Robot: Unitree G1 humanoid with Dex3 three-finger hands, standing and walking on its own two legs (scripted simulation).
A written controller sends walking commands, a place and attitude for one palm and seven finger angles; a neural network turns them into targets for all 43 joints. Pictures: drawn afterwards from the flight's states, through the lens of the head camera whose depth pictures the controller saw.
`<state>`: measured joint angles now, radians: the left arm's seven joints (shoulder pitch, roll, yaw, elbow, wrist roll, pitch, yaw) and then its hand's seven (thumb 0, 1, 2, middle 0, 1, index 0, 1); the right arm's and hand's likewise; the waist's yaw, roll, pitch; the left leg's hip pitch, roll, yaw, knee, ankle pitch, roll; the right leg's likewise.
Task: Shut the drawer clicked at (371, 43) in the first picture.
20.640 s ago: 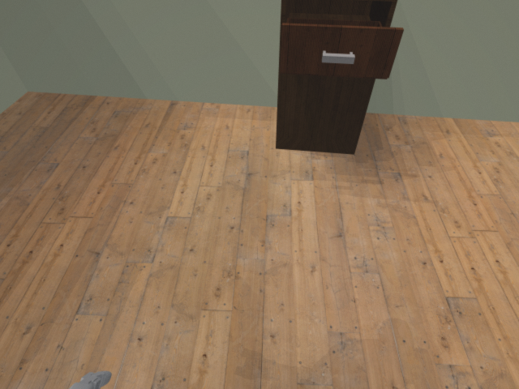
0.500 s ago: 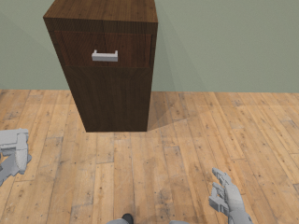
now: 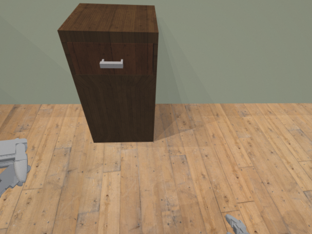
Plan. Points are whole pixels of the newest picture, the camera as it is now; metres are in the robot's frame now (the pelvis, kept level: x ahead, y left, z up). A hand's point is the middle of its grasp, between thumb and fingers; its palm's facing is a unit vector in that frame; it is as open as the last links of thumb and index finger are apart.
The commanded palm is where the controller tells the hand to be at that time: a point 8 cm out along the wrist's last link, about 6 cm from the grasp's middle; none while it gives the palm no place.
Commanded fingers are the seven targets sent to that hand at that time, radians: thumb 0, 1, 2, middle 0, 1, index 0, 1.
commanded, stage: stop stepping back and stand still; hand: left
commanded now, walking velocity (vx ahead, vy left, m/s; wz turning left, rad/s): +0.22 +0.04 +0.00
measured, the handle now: (112, 62) +0.93 +0.22 -0.03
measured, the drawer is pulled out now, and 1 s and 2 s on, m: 0.00 0.00 0.00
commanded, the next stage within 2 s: let the arm hang, fingers relaxed in 1.04 s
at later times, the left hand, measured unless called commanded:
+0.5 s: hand (19, 170) +0.19 +0.23 +0.19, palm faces +0.42 -0.77 -0.48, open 3.2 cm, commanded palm +0.13 +0.27 +0.18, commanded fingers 0.00 0.90 0.90 -1.40 -1.60 -1.40 -1.60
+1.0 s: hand (15, 159) +0.22 +0.26 +0.17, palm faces +0.36 -0.80 -0.49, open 3.2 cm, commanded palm +0.16 +0.30 +0.18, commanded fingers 0.00 0.90 0.90 -1.40 -1.60 -1.40 -1.60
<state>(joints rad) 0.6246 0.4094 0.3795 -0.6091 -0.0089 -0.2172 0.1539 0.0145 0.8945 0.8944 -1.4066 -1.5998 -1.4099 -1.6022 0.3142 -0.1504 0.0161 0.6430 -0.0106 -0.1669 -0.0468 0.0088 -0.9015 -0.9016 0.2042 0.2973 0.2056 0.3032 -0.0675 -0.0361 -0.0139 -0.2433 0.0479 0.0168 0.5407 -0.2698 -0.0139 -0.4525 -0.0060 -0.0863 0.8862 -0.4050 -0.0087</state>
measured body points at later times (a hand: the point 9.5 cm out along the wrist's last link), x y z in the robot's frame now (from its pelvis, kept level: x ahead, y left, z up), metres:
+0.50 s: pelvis +0.01 -0.01 +0.00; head +0.02 -0.01 +0.45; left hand +0.16 +0.27 +0.21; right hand +0.20 -0.26 -0.06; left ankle +0.02 +0.11 -0.73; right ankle +0.04 -0.09 -0.73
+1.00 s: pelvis +0.03 +0.02 +0.01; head +0.06 +0.02 +0.46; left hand +0.20 +0.31 +0.19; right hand +0.21 -0.20 -0.08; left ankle +0.02 +0.11 -0.73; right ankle +0.04 -0.09 -0.73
